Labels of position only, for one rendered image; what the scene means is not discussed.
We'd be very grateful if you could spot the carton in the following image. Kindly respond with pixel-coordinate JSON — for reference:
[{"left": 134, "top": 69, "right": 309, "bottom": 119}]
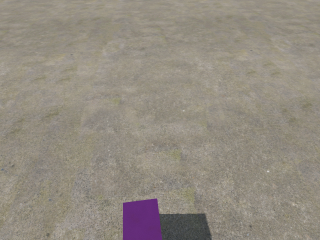
[{"left": 123, "top": 198, "right": 162, "bottom": 240}]

